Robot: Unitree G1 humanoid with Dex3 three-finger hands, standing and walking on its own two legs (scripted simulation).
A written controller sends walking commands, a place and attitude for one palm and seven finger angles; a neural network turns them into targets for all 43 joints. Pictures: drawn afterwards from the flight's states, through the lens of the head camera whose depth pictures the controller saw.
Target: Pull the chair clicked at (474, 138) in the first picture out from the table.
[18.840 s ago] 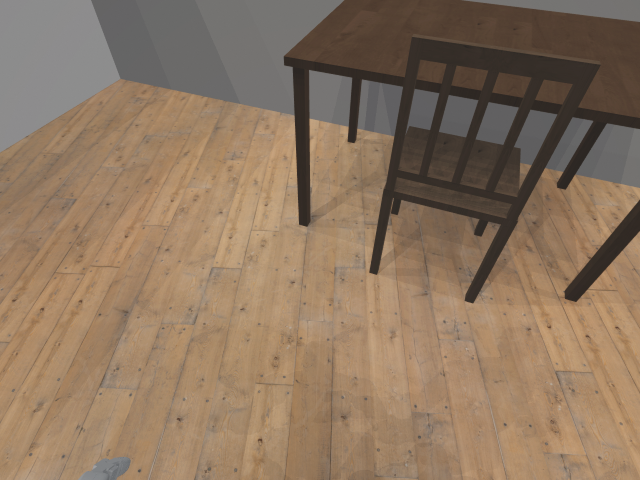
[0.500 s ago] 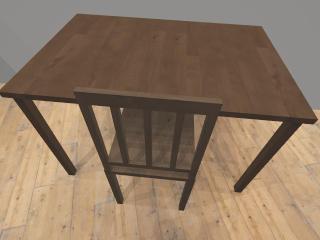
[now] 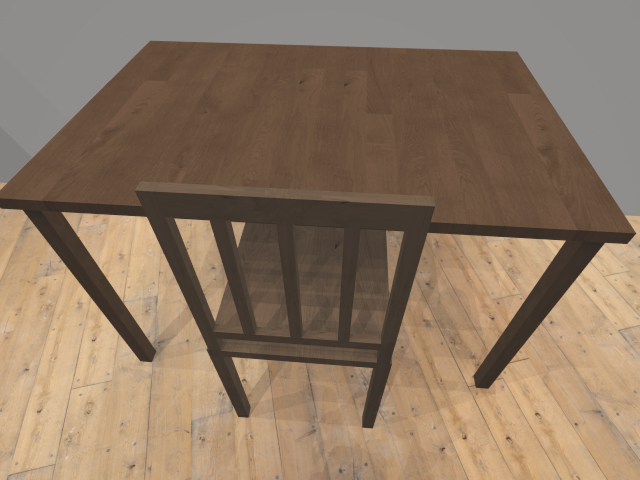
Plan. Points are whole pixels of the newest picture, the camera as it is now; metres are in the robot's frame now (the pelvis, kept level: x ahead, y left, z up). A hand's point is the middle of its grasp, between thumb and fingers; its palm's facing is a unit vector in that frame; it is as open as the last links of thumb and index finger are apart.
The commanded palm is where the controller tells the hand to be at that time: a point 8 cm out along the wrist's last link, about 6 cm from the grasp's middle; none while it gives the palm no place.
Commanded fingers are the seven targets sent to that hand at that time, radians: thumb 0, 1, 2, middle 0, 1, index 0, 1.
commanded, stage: look again from close up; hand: left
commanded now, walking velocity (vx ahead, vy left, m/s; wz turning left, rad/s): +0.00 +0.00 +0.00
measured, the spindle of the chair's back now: (291, 286) +0.44 +0.08 -0.08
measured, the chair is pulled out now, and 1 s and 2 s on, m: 0.00 0.00 0.00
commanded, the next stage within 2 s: raise the hand toward the chair's back in 0.54 s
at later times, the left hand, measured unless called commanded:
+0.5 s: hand out of the picture -0.01 +0.14 -0.17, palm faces +0.01 -0.98 -0.17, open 7.3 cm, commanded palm none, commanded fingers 0.00 0.90 0.90 -0.20 -0.30 -0.20 -0.30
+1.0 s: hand (238, 455) +0.16 +0.11 -0.02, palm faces -0.11 -0.99 +0.03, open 8.7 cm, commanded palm +0.11 +0.20 -0.06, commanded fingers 0.00 0.46 0.71 -0.16 -0.23 -0.16 -0.23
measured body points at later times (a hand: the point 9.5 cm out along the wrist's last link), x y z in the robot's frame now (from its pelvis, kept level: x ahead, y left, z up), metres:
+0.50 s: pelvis +0.00 -0.02 +0.01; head +0.01 -0.01 +0.46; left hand -0.01 +0.20 -0.16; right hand +0.01 -0.25 -0.15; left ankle +0.00 +0.06 -0.73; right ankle -0.07 -0.13 -0.73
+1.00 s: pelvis -0.07 -0.04 -0.06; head -0.05 -0.03 +0.39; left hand +0.16 +0.17 -0.02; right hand +0.13 -0.30 -0.10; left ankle +0.01 +0.06 -0.73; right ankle -0.07 -0.12 -0.73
